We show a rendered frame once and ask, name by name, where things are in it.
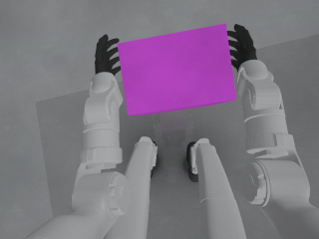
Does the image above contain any left robot upper arm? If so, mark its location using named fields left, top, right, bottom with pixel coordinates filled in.
left=23, top=171, right=132, bottom=239

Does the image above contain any right robot forearm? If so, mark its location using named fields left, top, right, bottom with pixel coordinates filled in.
left=236, top=60, right=310, bottom=197

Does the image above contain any left robot hand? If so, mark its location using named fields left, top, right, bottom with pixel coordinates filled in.
left=95, top=34, right=121, bottom=76

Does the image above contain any left robot forearm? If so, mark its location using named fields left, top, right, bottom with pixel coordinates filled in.
left=72, top=72, right=124, bottom=207

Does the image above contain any carton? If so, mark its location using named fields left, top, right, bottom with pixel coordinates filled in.
left=117, top=23, right=236, bottom=116

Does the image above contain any right robot hand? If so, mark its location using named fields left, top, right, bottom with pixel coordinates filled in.
left=226, top=24, right=257, bottom=72

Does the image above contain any robot left thigh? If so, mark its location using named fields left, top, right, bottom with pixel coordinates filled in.
left=103, top=141, right=158, bottom=239

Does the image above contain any right robot foot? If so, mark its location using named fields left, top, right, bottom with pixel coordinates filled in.
left=186, top=141, right=198, bottom=182

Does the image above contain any right robot upper arm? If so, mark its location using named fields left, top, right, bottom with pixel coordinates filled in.
left=241, top=159, right=319, bottom=239

